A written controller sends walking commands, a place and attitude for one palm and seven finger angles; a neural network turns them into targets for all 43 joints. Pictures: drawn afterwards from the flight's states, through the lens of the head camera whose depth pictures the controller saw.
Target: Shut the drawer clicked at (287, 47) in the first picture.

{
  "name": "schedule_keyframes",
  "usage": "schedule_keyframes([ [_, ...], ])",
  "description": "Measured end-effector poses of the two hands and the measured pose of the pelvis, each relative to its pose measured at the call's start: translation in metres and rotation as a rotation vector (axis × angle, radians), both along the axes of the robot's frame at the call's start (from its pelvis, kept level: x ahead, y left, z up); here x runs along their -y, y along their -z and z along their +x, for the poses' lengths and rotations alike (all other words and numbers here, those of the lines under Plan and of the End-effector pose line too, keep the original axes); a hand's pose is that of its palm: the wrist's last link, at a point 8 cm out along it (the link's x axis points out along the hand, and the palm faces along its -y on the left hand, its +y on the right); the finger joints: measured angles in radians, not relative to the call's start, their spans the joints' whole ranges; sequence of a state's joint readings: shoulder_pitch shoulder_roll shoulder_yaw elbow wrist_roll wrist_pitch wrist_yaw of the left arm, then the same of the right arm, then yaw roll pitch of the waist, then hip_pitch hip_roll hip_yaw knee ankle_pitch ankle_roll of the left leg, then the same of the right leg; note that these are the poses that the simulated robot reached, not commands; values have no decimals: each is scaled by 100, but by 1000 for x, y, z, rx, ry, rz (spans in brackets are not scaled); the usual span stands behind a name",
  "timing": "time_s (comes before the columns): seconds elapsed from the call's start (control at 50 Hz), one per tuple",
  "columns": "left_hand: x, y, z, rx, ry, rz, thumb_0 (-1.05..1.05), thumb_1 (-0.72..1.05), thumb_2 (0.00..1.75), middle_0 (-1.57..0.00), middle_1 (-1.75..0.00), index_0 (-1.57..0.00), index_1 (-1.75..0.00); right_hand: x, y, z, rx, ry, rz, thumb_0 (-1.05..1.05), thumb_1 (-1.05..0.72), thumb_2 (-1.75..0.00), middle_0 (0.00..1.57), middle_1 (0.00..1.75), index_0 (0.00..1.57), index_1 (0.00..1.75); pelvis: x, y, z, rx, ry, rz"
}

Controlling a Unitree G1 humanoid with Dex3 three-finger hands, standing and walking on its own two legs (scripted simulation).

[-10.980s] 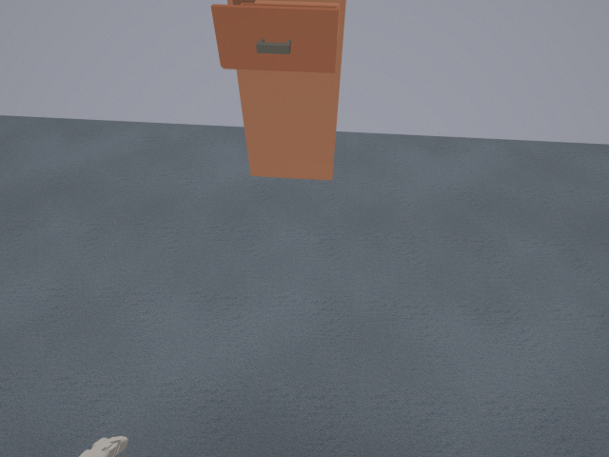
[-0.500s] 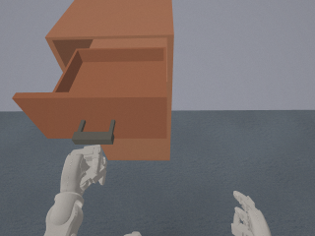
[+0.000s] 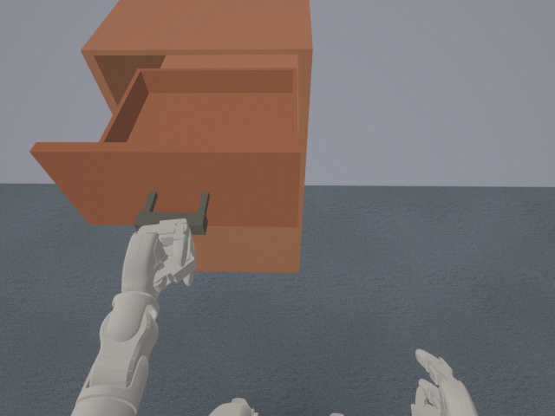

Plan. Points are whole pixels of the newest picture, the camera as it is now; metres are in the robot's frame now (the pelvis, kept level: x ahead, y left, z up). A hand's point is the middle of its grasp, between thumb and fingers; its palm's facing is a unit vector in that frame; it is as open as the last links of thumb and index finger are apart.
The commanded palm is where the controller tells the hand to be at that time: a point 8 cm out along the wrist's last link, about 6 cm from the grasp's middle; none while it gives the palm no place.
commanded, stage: push the drawer shut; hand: left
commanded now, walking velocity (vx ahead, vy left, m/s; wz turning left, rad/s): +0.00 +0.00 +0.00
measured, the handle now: (175, 211) +0.40 +0.18 +0.07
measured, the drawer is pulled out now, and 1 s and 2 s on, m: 0.26 0.13 0.00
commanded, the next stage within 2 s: none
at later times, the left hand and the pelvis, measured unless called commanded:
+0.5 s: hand (199, 213) +0.39 +0.14 +0.06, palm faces +0.00 -1.00 -0.05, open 2.9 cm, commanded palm +0.38 +0.19 +0.07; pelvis -0.01 +0.01 +0.00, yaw -1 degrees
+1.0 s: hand (207, 185) +0.45 +0.14 +0.06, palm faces +0.03 -1.00 -0.04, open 3.0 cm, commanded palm +0.44 +0.19 +0.07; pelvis +0.00 +0.01 -0.01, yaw -2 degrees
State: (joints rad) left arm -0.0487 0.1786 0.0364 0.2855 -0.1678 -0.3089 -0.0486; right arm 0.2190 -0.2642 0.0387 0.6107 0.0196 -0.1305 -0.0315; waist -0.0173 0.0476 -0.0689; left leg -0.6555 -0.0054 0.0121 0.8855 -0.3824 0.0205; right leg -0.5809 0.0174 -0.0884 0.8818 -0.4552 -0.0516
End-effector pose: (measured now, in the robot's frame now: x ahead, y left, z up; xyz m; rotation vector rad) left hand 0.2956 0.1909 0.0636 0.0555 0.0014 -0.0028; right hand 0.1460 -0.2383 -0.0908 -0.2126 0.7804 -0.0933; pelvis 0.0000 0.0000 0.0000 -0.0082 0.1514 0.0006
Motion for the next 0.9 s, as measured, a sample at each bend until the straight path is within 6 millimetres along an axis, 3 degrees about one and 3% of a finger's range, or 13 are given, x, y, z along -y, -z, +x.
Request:
schedule_keyframes([
  [0.3, 1, -2, 41, 0, -2, 1, -1, 81, 94, -140, -160, -140, -160, 0, 8, -37, -77, 42, -5, 1, -90, -90, 20, 30, 20, 30, -4, 0, -11, -7, 6, -5],
  [0.56, -2, -2, 86, -9, -5, -10, -2, 78, 91, -140, -160, -140, -160, 7, 15, -73, -190, 99, -22, 1, -90, -90, 20, 30, 20, 30, -9, 2, -7, -46, 22, -7],
  [0.9, 3, -1, 123, -5, -27, -14, -3, 82, 92, -140, -160, -140, -160, 3, 27, -91, -286, 117, -10, 1, -90, -90, 20, 30, 20, 30, -12, 8, -4, -89, 27, -9],
])
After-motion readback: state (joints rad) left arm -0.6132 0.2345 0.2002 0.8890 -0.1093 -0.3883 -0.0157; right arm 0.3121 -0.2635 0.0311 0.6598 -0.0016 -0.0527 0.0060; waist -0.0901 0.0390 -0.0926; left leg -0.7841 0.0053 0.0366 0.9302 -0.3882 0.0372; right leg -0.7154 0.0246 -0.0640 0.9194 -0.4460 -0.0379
